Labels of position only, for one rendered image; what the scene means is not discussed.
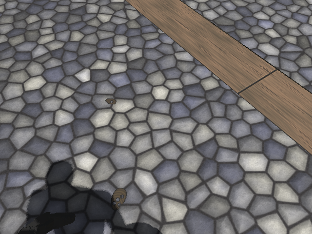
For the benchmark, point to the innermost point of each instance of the left robot hand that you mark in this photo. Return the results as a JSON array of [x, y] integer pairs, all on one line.
[[46, 222]]

